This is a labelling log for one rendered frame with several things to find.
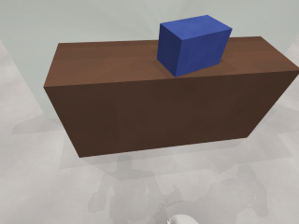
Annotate pedestal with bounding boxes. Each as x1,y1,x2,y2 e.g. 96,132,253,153
43,36,299,158

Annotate carton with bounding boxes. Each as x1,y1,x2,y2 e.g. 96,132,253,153
157,15,233,77

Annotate robot right thigh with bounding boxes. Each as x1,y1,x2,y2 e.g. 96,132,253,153
166,215,199,224

